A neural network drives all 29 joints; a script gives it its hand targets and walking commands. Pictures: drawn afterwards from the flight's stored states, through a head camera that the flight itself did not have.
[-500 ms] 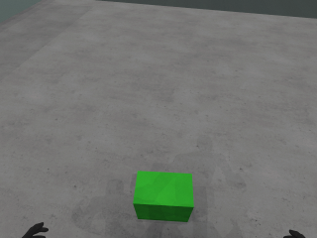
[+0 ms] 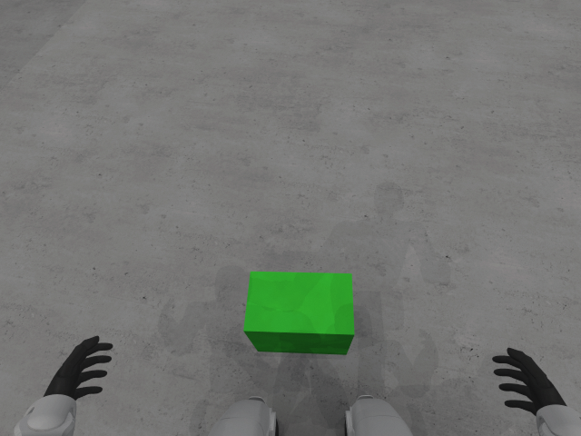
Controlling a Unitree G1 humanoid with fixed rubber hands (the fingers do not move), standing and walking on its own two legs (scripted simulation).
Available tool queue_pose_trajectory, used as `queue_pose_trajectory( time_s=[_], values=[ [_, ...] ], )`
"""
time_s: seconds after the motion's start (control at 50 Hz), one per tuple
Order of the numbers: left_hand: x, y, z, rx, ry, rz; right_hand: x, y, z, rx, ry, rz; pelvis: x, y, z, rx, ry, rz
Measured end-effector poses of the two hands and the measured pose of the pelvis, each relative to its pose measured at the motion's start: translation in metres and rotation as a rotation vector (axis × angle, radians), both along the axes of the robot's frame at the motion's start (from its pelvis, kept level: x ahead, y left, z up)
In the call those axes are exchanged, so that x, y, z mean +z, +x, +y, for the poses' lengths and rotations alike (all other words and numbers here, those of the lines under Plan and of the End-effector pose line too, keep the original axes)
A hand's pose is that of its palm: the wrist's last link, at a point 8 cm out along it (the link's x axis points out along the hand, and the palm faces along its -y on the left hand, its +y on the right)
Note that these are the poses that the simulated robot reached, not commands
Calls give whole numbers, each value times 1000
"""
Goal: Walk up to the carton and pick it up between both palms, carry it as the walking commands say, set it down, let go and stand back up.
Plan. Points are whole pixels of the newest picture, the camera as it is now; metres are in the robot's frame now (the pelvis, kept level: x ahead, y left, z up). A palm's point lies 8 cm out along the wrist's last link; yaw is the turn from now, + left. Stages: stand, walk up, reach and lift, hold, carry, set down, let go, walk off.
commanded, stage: reach and lift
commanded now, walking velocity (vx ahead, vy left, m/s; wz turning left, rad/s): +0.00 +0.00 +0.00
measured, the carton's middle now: (301, 315) +0.43 +0.02 -0.61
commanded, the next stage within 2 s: none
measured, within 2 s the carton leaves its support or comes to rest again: neither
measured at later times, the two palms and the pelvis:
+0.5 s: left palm (118, 323) +0.29 +0.31 -0.12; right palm (467, 331) +0.26 -0.26 -0.12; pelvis +0.00 +0.03 -0.04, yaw -1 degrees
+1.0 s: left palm (166, 255) +0.43 +0.27 -0.16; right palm (425, 271) +0.38 -0.23 -0.18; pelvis -0.04 +0.02 -0.08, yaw -1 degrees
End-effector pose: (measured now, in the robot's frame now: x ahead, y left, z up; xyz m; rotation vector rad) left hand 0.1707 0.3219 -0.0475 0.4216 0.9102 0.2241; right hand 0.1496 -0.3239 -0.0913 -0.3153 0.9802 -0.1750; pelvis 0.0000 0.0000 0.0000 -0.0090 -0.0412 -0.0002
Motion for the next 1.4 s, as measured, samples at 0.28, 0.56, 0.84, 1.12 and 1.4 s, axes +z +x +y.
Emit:
queue_pose_trajectory(
  time_s=[0.28, 0.56, 0.84, 1.12, 1.4],
  values=[
    [-24, 73, -8, -44, -76, -52, -4, 66, 31, -4, -17, -48, -6, 23, 0, 0, -4, 110],
    [-83, 129, -17, -45, -169, -166, -37, 119, 71, 4, -5, -161, -45, -17, 30, -7, -46, 362],
    [-83, 212, -44, -31, -261, -251, -57, 189, 85, 13, 68, -241, -72, -46, 20, -7, -35, 459],
    [-127, 285, -61, -92, -312, -284, -103, 256, 92, -50, 85, -294, -90, -32, 20, -12, -36, 683],
    [-162, 292, -63, -72, -342, -282, -127, 266, 88, -96, 112, -319, -107, -29, 20, -17, -37, 824]
  ],
)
